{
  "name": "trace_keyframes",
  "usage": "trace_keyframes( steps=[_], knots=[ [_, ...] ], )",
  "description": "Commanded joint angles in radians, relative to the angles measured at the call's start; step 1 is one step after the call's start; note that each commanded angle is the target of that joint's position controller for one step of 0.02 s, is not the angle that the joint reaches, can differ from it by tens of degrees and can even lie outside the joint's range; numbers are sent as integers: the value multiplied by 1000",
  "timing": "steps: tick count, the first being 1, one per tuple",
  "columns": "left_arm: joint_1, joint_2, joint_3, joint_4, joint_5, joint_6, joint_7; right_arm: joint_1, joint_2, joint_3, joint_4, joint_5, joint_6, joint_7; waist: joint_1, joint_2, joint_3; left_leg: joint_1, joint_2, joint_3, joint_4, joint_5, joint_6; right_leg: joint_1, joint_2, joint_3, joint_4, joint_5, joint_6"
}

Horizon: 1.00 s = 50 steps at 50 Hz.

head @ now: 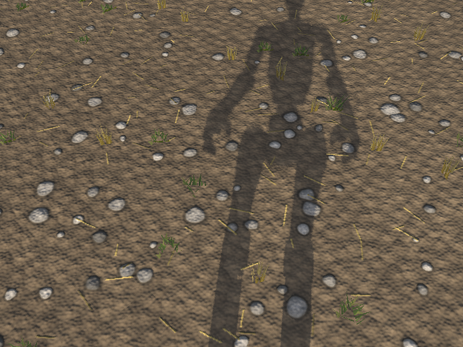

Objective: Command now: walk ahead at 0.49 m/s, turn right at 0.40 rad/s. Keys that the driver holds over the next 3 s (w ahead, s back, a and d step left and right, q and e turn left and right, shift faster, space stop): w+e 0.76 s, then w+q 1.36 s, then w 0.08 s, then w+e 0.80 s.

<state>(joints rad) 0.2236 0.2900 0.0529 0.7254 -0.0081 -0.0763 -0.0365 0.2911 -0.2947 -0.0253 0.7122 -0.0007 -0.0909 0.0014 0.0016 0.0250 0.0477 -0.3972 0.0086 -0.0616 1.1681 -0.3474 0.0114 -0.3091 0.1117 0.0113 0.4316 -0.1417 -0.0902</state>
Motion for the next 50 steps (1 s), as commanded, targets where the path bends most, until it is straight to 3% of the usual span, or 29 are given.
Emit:
trace_keyframes(
  steps=[1,3,6,8,10,13,15,16,17,18,19,20,21,22,24,27,33,37,39,40,41,42,43,44,45,46,47,48,50],
  knots=[
    [8,122,31,-70,0,-7,17,-12,-118,-35,-96,-16,-24,-1,-16,-72,-69,-228,79,-40,-84,42,-34,206,-273,388,-232,120,-211],
    [21,140,36,-61,-8,-7,27,-42,-94,-26,-109,-22,-11,-5,-16,-77,-40,-220,76,-10,-188,67,-67,116,-255,330,-249,168,-212],
    [56,169,46,-43,-14,1,41,-176,-57,-11,-142,-21,-15,-5,29,-79,-13,-151,44,8,-429,292,-89,25,-192,252,-241,151,-160],
    [101,176,48,-27,-19,11,48,-250,-51,-8,-155,-12,-23,2,63,-85,-22,-73,4,14,-549,420,-95,4,-179,251,-220,118,-132],
    [138,177,50,-13,-26,20,51,-287,-68,-15,-165,2,-29,8,73,-95,-31,-39,-11,-8,-611,443,-91,41,-198,297,-184,67,-117],
    [141,171,51,-11,-26,31,56,-273,-112,-37,-165,10,-35,12,45,-122,-43,-4,-5,-44,-672,348,-56,143,-240,390,-91,33,-85],
    [123,147,46,-19,-19,37,52,-157,-140,-59,-138,9,-40,6,-24,-131,-84,163,0,-20,-728,293,-6,135,-209,389,27,88,-50],
    [122,94,26,-33,-7,34,46,-34,-178,-74,-127,-6,-44,-1,-84,-83,-198,377,105,-101,-714,251,51,67,-156,336,239,42,-18],
    [227,14,2,-54,-9,27,46,79,-258,-93,-113,-23,-34,-7,-73,149,-354,725,332,-439,-735,129,172,-212,-17,193,574,-284,50],
    [274,57,1,-71,-34,21,46,118,-240,-95,-82,-6,-21,5,-56,329,-382,769,440,-770,-839,-131,250,-423,-47,157,787,-461,69],
    [205,145,23,-56,-42,26,49,61,-153,-74,-100,-2,-19,5,-77,172,-239,651,391,-668,-874,-213,211,-474,-101,177,864,-369,79],
    [119,164,31,-69,-30,32,49,16,-118,-63,-102,-5,-13,2,-79,89,-142,534,345,-497,-877,-109,176,-466,-133,138,865,-286,85],
    [77,151,32,-82,-18,35,48,-23,-98,-56,-95,-10,-11,3,-62,51,-79,429,300,-383,-898,28,165,-440,-160,128,826,-230,91],
    [61,138,36,-89,-15,39,43,-45,-79,-50,-86,-14,-12,2,-41,67,-46,365,264,-296,-922,115,156,-410,-187,127,784,-193,92],
    [68,96,30,-93,-22,51,35,-55,-75,-52,-69,-12,-20,2,-22,96,-30,298,236,-187,-969,201,157,-362,-207,100,745,-160,97],
    [14,64,21,-121,-14,60,30,-46,-108,-66,-37,-4,-29,2,-21,61,-9,296,252,-92,-1012,308,185,-404,-221,94,647,-96,110],
    [-141,40,5,-159,-14,41,-3,-21,-159,-78,12,2,-13,-6,-70,25,17,342,230,109,-1022,419,155,-361,-208,25,335,165,96],
    [-238,48,5,-205,-18,40,-24,30,-192,-88,49,21,7,-6,-87,24,44,442,262,167,-985,496,130,-351,-187,-25,222,112,55],
    [-233,62,13,-219,-11,41,-27,49,-210,-92,63,31,19,-8,-63,40,14,472,273,191,-898,761,119,-260,-138,-64,190,8,16],
    [-187,77,24,-215,-6,43,-24,60,-222,-93,73,36,24,-8,-24,55,-25,474,277,195,-818,929,117,-163,-100,-81,177,-42,-9],
    [-58,112,46,-183,-5,45,-16,53,-223,-87,81,38,30,-9,60,44,-95,436,258,218,-669,1016,100,26,-65,-90,118,-13,-42],
    [105,168,74,-137,-7,50,0,51,-198,-72,80,32,28,-12,144,24,-174,278,221,240,-463,908,70,302,-78,-46,91,52,-72],
    [211,291,95,-116,6,51,20,128,-77,-28,37,-7,14,0,111,-208,-328,-142,98,238,-51,190,9,733,-382,392,115,61,-204],
    [232,253,78,-129,3,43,20,143,-89,-20,59,15,-8,11,125,-202,-510,-269,-16,25,166,-269,-2,788,-546,762,-50,-54,-312],
    [188,192,58,-119,9,32,13,15,-185,-53,33,59,-16,16,152,-100,-358,-346,32,-43,205,-212,8,657,-503,598,-89,-57,-245],
    [132,167,49,-104,7,24,13,-45,-169,-48,6,68,-18,15,116,-104,-213,-358,74,-22,143,-125,15,497,-456,429,-110,-13,-200],
    [70,127,36,-93,5,16,11,-56,-151,-47,14,47,-13,8,71,-77,-136,-325,113,-12,70,-51,8,366,-406,324,-138,36,-165],
    [24,93,27,-94,10,6,9,-27,-147,-52,27,33,0,5,32,-106,-96,-263,138,-22,22,13,-1,269,-370,241,-177,75,-144],
    [-13,78,28,-83,18,-16,8,45,-107,-49,61,33,30,4,-10,-115,-83,-175,143,-25,8,93,-20,171,-350,155,-251,107,-140]
  ],
)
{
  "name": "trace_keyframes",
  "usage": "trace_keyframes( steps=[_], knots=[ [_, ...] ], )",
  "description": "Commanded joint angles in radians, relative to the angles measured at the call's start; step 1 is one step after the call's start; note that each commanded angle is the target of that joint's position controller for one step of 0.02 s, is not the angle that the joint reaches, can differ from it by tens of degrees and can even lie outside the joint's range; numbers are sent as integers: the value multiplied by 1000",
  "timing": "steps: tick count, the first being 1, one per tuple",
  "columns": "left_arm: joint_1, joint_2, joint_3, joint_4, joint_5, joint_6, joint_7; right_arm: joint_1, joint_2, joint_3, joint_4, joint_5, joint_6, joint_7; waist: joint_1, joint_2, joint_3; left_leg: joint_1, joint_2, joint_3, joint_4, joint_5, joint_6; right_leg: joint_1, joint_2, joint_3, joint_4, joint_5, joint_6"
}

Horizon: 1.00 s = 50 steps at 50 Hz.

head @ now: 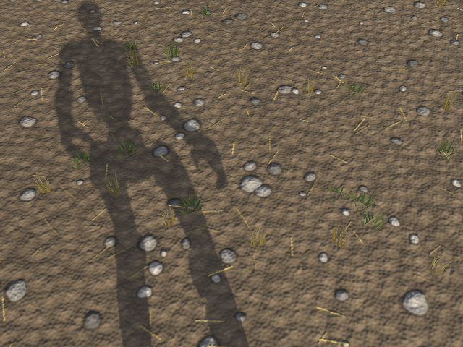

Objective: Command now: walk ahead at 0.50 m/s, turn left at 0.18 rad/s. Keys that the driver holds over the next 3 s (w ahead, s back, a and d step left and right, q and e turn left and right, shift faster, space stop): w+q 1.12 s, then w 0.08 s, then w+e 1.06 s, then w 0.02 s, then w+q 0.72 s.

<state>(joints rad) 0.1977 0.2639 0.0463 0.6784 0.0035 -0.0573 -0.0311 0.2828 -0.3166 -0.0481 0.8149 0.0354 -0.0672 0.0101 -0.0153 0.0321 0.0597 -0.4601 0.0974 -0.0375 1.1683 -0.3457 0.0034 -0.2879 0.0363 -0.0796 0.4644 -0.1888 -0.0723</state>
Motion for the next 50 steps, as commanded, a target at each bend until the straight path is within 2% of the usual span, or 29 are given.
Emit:
trace_keyframes(
  steps=[1,4,8,11,14,17,18,19,20,21,22,23,24,25,26,29,31,34,37,40,42,43,44,45,46,47,48,49,50],
  knots=[
    [8,107,37,-23,8,-46,3,58,-70,-26,-38,-3,18,-7,-4,-107,-78,-117,53,-55,-8,115,-21,126,-274,203,-305,195,-157],
    [24,114,43,16,20,-57,15,-6,-52,-25,-59,-6,25,-13,6,-88,-25,-202,43,-86,-120,245,-41,135,-259,92,-335,266,-138],
    [38,137,47,44,13,-53,30,-109,-21,-13,-89,-13,13,9,44,-77,8,-192,22,-29,-370,444,-28,175,-241,-21,-356,273,-102],
    [95,161,55,80,2,-39,36,-203,-4,-2,-133,-14,12,28,86,-55,48,-230,14,9,-479,443,-2,272,-282,-53,-346,301,-98],
    [123,181,64,105,-13,-11,42,-256,-12,-2,-180,-15,12,50,92,-60,56,-273,-4,51,-536,339,36,397,-319,-76,-277,421,-84],
    [94,223,75,99,-19,14,56,-180,-57,-26,-195,-15,22,59,22,-113,-38,-107,-96,138,-533,187,95,440,-318,-116,-75,884,-47],
    [82,231,75,95,-20,22,61,-73,-94,-48,-176,-13,26,55,-41,-117,-102,35,-138,155,-541,163,123,411,-301,-129,82,967,-30],
    [68,221,69,90,-24,22,65,85,-148,-80,-140,-11,29,40,-131,-87,-183,288,-167,129,-612,218,164,288,-259,-148,311,879,6],
    [116,142,43,62,1,9,64,183,-246,-109,-122,-9,40,16,-129,92,-274,602,22,-198,-640,203,253,-28,-169,-150,650,370,59],
    [162,57,9,20,6,-27,47,131,-286,-105,-158,-11,25,21,-40,234,-397,834,233,-785,-807,63,449,-369,50,51,946,-401,103],
    [53,158,30,8,-26,-61,28,134,-192,-80,-166,-16,13,27,-111,97,-390,837,223,-749,-871,18,400,-474,-15,207,973,-364,78],
    [-9,167,30,-18,-49,-79,21,101,-152,-69,-164,-19,4,26,-96,55,-253,714,189,-595,-876,63,354,-503,-58,192,911,-281,54],
    [-20,150,27,-14,-31,-87,27,37,-134,-64,-168,-16,0,26,-44,-40,-163,564,140,-481,-878,170,317,-470,-103,181,807,-213,50],
    [-18,162,35,-5,-6,-83,34,-14,-98,-53,-181,-19,-2,22,-13,-38,-123,461,105,-402,-889,286,298,-411,-130,177,722,-171,58],
    [1,163,39,-2,1,-71,32,-39,-89,-47,-198,-31,-2,17,14,-11,-112,389,85,-368,-910,358,298,-352,-141,180,696,-141,69],
    [10,127,31,-4,14,-42,35,-37,-115,-54,-195,-26,-5,1,33,-5,-92,272,53,-284,-940,488,305,-312,-135,146,570,-85,123],
    [-68,103,20,-27,14,-36,37,-15,-138,-61,-185,-21,-1,-13,10,8,-65,224,16,-233,-944,474,280,-312,-116,130,419,30,150],
    [-180,79,8,-50,6,-42,29,20,-144,-63,-171,-15,12,-24,-38,44,-59,186,-31,-203,-922,352,225,-229,-65,121,184,229,158],
    [-240,104,14,-70,-10,-54,17,66,-148,-65,-150,-9,21,-27,-61,59,-59,225,-2,-274,-883,266,208,-189,-39,144,83,267,148],
    [-215,146,32,-68,-13,-68,8,65,-136,-65,-147,-9,28,-32,-33,88,-63,309,37,-371,-797,238,187,-154,-40,174,29,172,109],
    [-90,172,52,-35,-11,-78,14,39,-110,-59,-156,-14,32,-30,39,101,-102,300,3,-375,-689,293,152,13,-39,149,-26,137,63],
    [31,210,67,-21,6,-83,21,39,-57,-39,-169,-22,29,-25,95,48,-213,230,-52,-317,-482,256,118,230,-143,234,-12,102,9],
    [150,292,85,-8,24,-77,27,147,13,-17,-190,-18,23,-26,77,-179,-359,-51,-191,-179,-149,-74,44,577,-370,585,-46,-28,-117],
    [188,277,86,24,1,-66,16,196,-34,-17,-202,6,17,-27,64,-370,-377,-287,-170,-140,65,-264,21,644,-481,925,-149,-321,-201],
    [132,185,63,1,-7,-61,18,127,-123,-39,-184,9,21,-29,90,-221,-238,-342,-112,-159,142,-172,11,531,-435,819,-185,-422,-160],
    [87,149,51,-4,-3,-52,23,40,-142,-46,-198,-4,27,-28,94,-147,-146,-333,-79,-117,143,-90,7,413,-390,648,-185,-321,-118],
    [49,129,42,-1,4,-47,24,-2,-129,-47,-209,-16,29,-26,78,-110,-85,-304,-51,-107,103,-33,4,305,-344,529,-204,-185,-103],
    [29,109,34,7,8,-47,27,-15,-115,-50,-215,-18,32,-21,58,-122,-58,-271,-23,-106,60,7,5,242,-309,441,-224,-89,-92],
    [23,105,32,14,10,-49,29,-5,-94,-48,-216,-11,36,-16,44,-146,-49,-233,-7,-94,35,29,5,200,-287,374,-247,-36,-85]
  ],
)
Over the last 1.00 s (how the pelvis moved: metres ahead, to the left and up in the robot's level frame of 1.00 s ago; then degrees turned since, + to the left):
0.51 -0.11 0.00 -28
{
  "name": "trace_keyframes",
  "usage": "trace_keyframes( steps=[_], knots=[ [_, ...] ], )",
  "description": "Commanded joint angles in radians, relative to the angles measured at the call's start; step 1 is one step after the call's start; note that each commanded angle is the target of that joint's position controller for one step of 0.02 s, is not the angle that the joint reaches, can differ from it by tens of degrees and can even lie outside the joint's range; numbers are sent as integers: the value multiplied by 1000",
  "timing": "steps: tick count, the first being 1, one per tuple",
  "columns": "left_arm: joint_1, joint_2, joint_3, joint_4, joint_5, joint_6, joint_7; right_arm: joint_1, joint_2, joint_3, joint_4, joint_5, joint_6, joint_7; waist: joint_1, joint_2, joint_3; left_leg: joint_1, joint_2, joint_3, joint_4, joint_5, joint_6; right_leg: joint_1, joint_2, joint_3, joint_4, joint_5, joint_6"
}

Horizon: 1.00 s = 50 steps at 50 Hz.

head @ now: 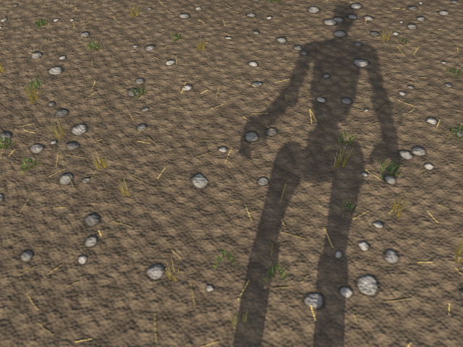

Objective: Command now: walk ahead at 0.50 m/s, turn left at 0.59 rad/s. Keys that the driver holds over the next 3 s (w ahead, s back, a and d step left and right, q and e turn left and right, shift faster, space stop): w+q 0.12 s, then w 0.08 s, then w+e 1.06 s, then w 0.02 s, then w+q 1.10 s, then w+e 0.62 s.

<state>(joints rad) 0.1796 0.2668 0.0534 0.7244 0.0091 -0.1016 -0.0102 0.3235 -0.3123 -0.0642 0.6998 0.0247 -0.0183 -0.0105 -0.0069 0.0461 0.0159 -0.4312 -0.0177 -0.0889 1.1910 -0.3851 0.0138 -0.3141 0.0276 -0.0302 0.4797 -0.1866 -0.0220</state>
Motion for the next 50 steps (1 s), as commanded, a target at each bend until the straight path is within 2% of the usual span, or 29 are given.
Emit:
trace_keyframes(
  steps=[1,5,9,12,14,16,17,18,19,20,21,22,23,24,25,26,28,30,35,40,42,43,44,45,46,47,48,49,50],
  knots=[
    [44,101,27,-24,0,-9,8,-40,-76,-28,-102,5,-8,9,32,-166,-6,-250,114,-29,-6,79,-8,212,-271,279,-281,2,-141],
    [61,148,43,12,-3,-15,9,-100,-40,-17,-134,-2,1,13,34,-124,13,-310,133,-17,-136,175,-29,226,-292,151,-327,154,-175],
    [85,167,42,45,-9,-5,7,-194,-9,0,-149,-5,-16,31,65,-101,29,-252,114,23,-375,355,-19,238,-259,20,-335,243,-157],
    [153,188,42,89,-31,9,3,-302,10,12,-181,-6,-30,47,96,-88,67,-208,91,76,-522,374,-1,265,-269,5,-337,250,-159],
    [185,205,43,115,-44,23,-1,-346,-3,10,-200,-5,-39,56,92,-100,84,-200,80,94,-588,317,16,324,-298,36,-312,314,-160],
    [186,230,48,130,-49,36,1,-323,-37,-3,-200,-8,-47,59,52,-125,60,-118,49,107,-650,248,40,370,-312,49,-239,480,-144],
    [175,243,49,135,-51,41,4,-244,-67,-19,-178,-12,-50,57,-5,-138,6,17,21,125,-689,257,59,363,-296,33,-144,628,-126],
    [166,232,41,138,-51,43,6,-93,-112,-44,-130,-16,-50,48,-88,-128,-90,250,0,140,-724,317,86,298,-251,-1,24,693,-96],
    [161,180,19,117,-29,35,7,79,-178,-68,-93,-28,-43,31,-160,-82,-230,573,139,5,-661,366,134,84,-205,-20,285,450,-54],
    [273,41,-23,87,-14,20,-1,118,-269,-79,-88,-44,-37,19,-91,189,-387,882,433,-459,-727,246,280,-287,-34,-13,654,-294,16],
    [228,138,1,108,-42,6,-2,128,-181,-59,-94,-45,-39,19,-137,127,-434,833,448,-582,-823,175,292,-359,-37,147,795,-403,17],
    [151,182,19,76,-66,4,-4,74,-137,-42,-80,-37,-44,21,-123,109,-259,720,408,-409,-843,206,249,-439,-81,138,824,-339,12],
    [110,167,17,67,-60,5,0,18,-103,-32,-70,-29,-49,23,-91,76,-168,595,360,-284,-868,261,221,-432,-123,115,784,-256,12],
    [94,157,21,69,-44,12,4,-36,-71,-24,-63,-29,-56,27,-58,64,-107,485,323,-200,-906,298,204,-400,-147,111,739,-193,17],
    [121,144,25,80,-41,27,6,-74,-44,-19,-60,-33,-67,29,-21,78,-79,399,295,-129,-949,328,190,-334,-169,121,714,-142,20],
    [146,119,22,88,-44,43,7,-95,-36,-20,-52,-36,-77,30,1,76,-69,347,291,-91,-988,332,192,-289,-173,121,704,-112,26],
    [139,81,18,82,-43,66,8,-117,-41,-27,-30,-36,-94,27,24,44,-25,287,297,-18,-1042,381,199,-290,-178,124,670,-78,39],
    [91,74,18,60,-38,76,9,-116,-58,-34,-7,-42,-100,18,25,25,12,283,296,50,-1067,404,194,-341,-180,137,596,-5,48],
    [-55,52,4,12,-29,67,-23,-82,-107,-50,33,-36,-90,-1,-21,-1,57,321,276,208,-1085,417,162,-328,-159,75,310,219,32],
    [-168,73,6,-53,-28,71,-47,-28,-146,-67,78,-6,-61,-4,-48,-6,90,478,321,265,-1017,487,130,-355,-136,14,182,128,-25],
    [-139,98,20,-65,-27,76,-51,-39,-175,-75,80,2,-46,-7,-15,19,46,518,322,293,-899,776,108,-268,-81,-43,173,28,-63],
    [-66,123,36,-54,-30,79,-50,-52,-187,-77,77,7,-37,-8,32,30,-6,517,310,310,-775,938,93,-162,-37,-77,171,-14,-86],
    [81,165,65,-18,-34,81,-43,-70,-181,-73,72,13,-28,-9,117,13,-82,460,272,342,-573,995,61,39,19,-100,115,22,-120],
    [252,250,104,28,-38,91,-25,-52,-149,-58,60,-4,-32,-14,184,-62,-173,249,228,346,-282,773,9,339,-14,22,90,53,-168],
    [227,373,123,22,-47,87,-14,31,3,-12,3,-47,-54,-6,60,-352,-224,-206,23,278,84,-136,-67,626,-271,597,-23,-125,-351],
    [239,306,98,-23,-34,65,-23,-45,-56,-11,-5,-14,-93,5,118,-223,-372,-314,-16,15,203,-233,-51,694,-358,890,-190,-281,-406],
    [210,240,79,-15,-26,47,-28,-145,-110,-25,-33,25,-114,13,135,-160,-240,-405,32,-3,197,-139,-22,625,-344,769,-221,-227,-351],
    [163,210,71,-19,-31,37,-27,-165,-101,-20,-35,16,-127,9,100,-104,-157,-385,77,-1,118,-52,-1,495,-303,648,-210,-142,-316],
    [89,172,60,-31,-30,36,-23,-162,-104,-25,-21,-13,-130,1,55,-68,-100,-319,112,-3,26,8,-3,359,-264,545,-205,-23,-286]
  ],
)
Over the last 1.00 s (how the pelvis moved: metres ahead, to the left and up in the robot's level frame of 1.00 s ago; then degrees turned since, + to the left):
0.57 0.12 0.00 34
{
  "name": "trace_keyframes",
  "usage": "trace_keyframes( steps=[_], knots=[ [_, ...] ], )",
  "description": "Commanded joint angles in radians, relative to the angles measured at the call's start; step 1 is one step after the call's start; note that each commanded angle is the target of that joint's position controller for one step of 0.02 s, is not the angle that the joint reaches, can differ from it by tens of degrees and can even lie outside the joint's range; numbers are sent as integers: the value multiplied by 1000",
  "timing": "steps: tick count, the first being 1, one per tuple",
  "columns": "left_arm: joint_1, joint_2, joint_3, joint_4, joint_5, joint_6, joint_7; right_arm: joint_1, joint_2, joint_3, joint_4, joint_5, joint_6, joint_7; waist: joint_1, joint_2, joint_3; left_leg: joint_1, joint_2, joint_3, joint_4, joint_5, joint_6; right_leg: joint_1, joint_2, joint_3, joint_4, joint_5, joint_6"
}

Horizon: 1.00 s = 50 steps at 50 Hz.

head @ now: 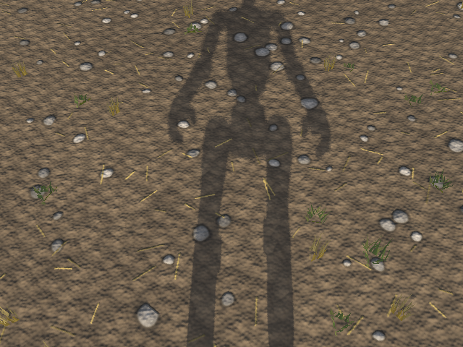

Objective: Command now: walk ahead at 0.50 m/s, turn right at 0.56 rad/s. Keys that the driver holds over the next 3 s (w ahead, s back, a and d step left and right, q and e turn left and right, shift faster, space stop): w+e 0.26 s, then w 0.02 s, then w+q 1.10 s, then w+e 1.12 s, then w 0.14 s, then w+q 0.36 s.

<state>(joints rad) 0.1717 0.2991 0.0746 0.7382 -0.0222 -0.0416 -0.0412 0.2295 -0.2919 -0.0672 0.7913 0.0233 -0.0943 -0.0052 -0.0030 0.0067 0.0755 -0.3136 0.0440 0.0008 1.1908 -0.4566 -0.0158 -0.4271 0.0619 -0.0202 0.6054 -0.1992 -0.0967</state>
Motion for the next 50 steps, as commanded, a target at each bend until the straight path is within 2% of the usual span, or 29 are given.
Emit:
trace_keyframes(
  steps=[1,2,5,10,13,16,18,19,20,21,22,23,24,25,27,29,33,35,38,40,41,42,43,44,45,46,47,48,50],
  knots=[
    [53,110,27,-64,14,-26,13,-49,-135,-30,-104,-25,-46,-6,14,-44,-145,-356,71,-103,-29,120,25,377,-268,470,-347,87,-200],
    [37,105,24,-76,19,-26,18,-39,-134,-32,-102,-30,-34,-4,-2,-52,-138,-313,73,-100,-65,140,16,326,-253,443,-366,139,-200],
    [68,139,33,-69,10,-30,37,-71,-91,-22,-116,-40,-8,-4,-5,-34,-105,-294,53,-66,-216,225,-29,234,-219,346,-389,273,-200],
    [139,156,40,-48,1,-17,58,-251,-48,1,-161,-29,-11,11,64,-79,-61,-214,-19,-50,-578,530,-55,169,-145,277,-379,150,-127],
    [188,154,41,-29,-6,-8,60,-309,-69,-3,-181,-16,-22,24,85,-88,-55,-186,-39,-71,-664,545,-45,216,-173,343,-332,91,-116],
    [205,134,36,-13,5,-3,65,-271,-94,-9,-165,-17,-35,39,72,-119,-64,-181,-21,-70,-701,490,-4,336,-230,379,-261,130,-101],
    [190,132,34,-11,10,1,61,-188,-114,-20,-141,-22,-40,36,25,-140,-82,-83,-42,-22,-738,423,47,373,-225,360,-175,326,-78],
    [187,105,24,-15,14,1,58,-86,-145,-35,-114,-31,-43,32,-22,-119,-158,72,-30,-28,-740,431,90,364,-173,311,-29,450,-53],
    [219,70,6,-31,31,0,60,60,-196,-46,-96,-42,-44,31,-63,-5,-314,346,116,-223,-699,456,177,227,-106,247,245,300,-18],
    [351,19,-10,-33,7,-14,55,152,-270,-69,-49,-33,-31,42,-22,316,-397,638,302,-684,-822,229,351,-142,43,133,581,-236,72],
    [298,97,-3,-32,2,-25,54,151,-181,-45,-48,5,-28,51,-51,231,-331,632,310,-827,-916,-24,342,-295,-5,184,672,-347,70],
    [156,143,9,-59,-2,-34,52,85,-130,-29,-64,6,-22,49,-70,127,-184,508,269,-697,-927,-13,297,-343,-53,172,678,-259,65],
    [74,130,4,-80,10,-45,52,46,-123,-23,-77,-10,-14,46,-64,42,-124,398,223,-596,-936,98,277,-325,-79,144,643,-200,64],
    [39,116,5,-95,27,-56,50,25,-113,-19,-79,-15,-9,44,-45,20,-77,321,190,-528,-945,220,275,-314,-104,135,570,-158,70],
    [50,88,3,-102,40,-63,46,26,-96,-11,-78,-20,-6,35,-12,71,-100,267,129,-440,-964,372,264,-226,-124,123,448,-117,87],
    [37,62,-5,-111,39,-59,45,45,-109,-15,-70,-8,-1,23,-5,89,-106,226,118,-393,-975,447,277,-196,-116,95,327,-134,115],
    [-97,26,-24,-140,31,-62,38,82,-163,-34,-57,1,17,-2,-42,81,-77,106,82,-321,-989,440,250,-92,-80,74,59,86,149],
    [-150,34,-23,-150,22,-68,32,117,-163,-34,-47,3,28,-7,-62,84,-74,82,73,-321,-975,422,232,-32,-55,79,-21,190,156],
    [-195,59,-13,-166,13,-76,27,158,-156,-34,-38,9,41,-12,-64,89,-73,107,85,-378,-923,356,209,30,-39,103,-100,196,147],
    [-167,82,-1,-162,9,-82,28,147,-157,-38,-43,8,47,-14,-32,107,-75,117,92,-420,-872,336,189,104,-44,105,-142,156,124],
    [-112,95,8,-145,11,-85,32,136,-142,-34,-48,7,49,-14,2,107,-91,102,71,-418,-822,342,169,189,-53,99,-176,148,102],
    [-22,123,22,-128,19,-86,40,125,-112,-24,-58,1,47,-12,49,96,-144,58,29,-384,-711,358,140,333,-96,119,-188,121,70],
    [130,181,38,-112,31,-85,50,125,-49,-3,-79,-16,43,-9,111,-23,-271,-58,-36,-293,-432,216,102,562,-270,283,-183,47,5],
    [198,253,56,-78,36,-66,44,247,-1,15,-112,11,32,-10,57,-331,-368,-351,-138,-163,-158,-138,57,779,-476,701,-273,-172,-147],
    [176,169,41,-79,21,-62,37,235,-102,-5,-90,24,34,-14,68,-242,-278,-474,-54,-168,-13,-115,43,717,-482,776,-318,-361,-149],
    [140,111,25,-84,18,-62,38,145,-147,-19,-96,16,39,-13,84,-150,-163,-497,-25,-162,29,-23,39,614,-432,629,-328,-304,-112],
    [93,88,15,-85,24,-61,36,110,-137,-21,-98,6,45,-13,64,-91,-111,-466,3,-142,24,50,29,518,-386,502,-344,-166,-90],
    [61,62,8,-76,28,-59,35,83,-125,-23,-107,-3,48,-10,48,-89,-72,-450,26,-137,-9,97,22,449,-349,413,-365,-59,-82],
    [38,53,6,-62,35,-64,35,71,-88,-20,-122,5,57,2,22,-127,-52,-396,60,-117,-46,147,16,360,-310,285,-410,53,-72]
  ],
)
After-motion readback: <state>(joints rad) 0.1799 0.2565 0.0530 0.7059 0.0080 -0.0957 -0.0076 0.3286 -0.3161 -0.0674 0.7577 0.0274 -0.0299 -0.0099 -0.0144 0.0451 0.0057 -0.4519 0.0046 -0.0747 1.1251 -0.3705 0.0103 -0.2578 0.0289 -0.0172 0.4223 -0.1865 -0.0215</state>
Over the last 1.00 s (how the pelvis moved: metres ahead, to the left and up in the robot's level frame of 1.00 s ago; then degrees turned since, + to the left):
0.52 0.00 -0.01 -13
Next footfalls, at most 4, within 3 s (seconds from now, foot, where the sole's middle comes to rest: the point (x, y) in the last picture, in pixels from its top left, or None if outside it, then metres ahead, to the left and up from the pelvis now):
0.38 left None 0.41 0.11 -0.76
0.86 right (295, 281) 0.62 -0.14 -0.76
1.36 left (194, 214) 0.86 0.17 -0.76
1.90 right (228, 132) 1.22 0.06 -0.76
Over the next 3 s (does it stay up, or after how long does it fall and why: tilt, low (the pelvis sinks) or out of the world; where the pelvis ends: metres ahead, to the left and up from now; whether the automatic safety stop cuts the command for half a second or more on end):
stays up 1.63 0.09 0.01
